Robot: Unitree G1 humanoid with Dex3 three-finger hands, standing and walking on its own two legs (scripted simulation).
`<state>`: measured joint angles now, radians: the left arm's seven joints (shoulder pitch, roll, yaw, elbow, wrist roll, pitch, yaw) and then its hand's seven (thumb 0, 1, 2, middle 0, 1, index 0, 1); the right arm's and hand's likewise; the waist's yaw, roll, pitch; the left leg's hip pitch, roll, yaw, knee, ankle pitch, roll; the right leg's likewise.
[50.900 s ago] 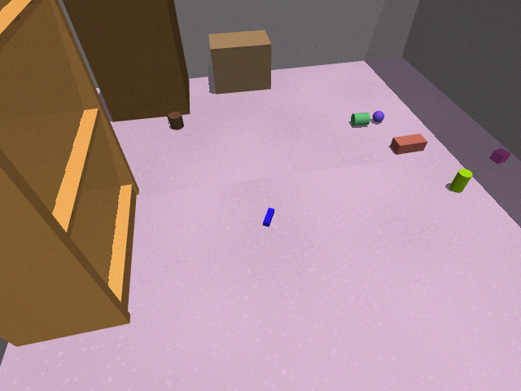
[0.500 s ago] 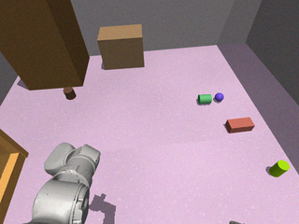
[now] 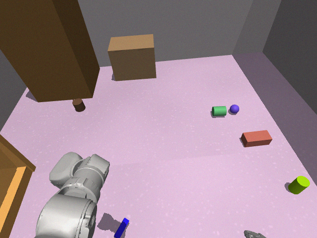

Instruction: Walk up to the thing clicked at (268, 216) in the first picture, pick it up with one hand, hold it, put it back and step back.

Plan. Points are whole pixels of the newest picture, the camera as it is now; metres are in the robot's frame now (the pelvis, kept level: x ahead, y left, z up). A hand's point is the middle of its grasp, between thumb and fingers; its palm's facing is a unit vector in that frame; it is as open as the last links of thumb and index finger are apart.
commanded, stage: hold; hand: left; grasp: from above
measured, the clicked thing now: (121, 228) +0.34 +0.25 -0.68
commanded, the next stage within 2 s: crouch in 0.88 s
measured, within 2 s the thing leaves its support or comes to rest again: neither
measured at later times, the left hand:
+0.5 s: hand (77, 173) +0.33 +0.23 -0.01, palm faces -0.11 -0.40 -0.91, open 4.7 cm
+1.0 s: hand (77, 169) +0.34 +0.23 -0.01, palm faces -0.12 -0.41 -0.90, open 4.8 cm
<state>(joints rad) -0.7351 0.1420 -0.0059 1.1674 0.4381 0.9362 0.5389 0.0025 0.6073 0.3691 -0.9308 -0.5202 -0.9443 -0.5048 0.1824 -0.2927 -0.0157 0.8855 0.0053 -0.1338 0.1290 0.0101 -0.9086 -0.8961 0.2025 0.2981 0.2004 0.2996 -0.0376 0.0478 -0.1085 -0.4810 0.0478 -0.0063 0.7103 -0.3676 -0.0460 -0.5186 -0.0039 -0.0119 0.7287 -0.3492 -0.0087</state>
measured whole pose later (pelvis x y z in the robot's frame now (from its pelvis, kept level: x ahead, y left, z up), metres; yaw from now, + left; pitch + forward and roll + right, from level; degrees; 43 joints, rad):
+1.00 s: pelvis +0.01 +0.01 +0.01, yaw +0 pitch +7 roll +0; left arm -0.77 0.14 -0.01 1.14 0.43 0.99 0.52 0.00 0.67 0.33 -0.98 -0.48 -1.00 -0.47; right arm 0.16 -0.28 -0.02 0.87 0.02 -0.12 0.14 0.01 -0.91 -0.90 0.20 0.30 0.20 0.30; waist -0.02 0.05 -0.11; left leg -0.40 0.04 0.00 0.62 -0.34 -0.04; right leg -0.44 -0.01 -0.01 0.63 -0.32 0.00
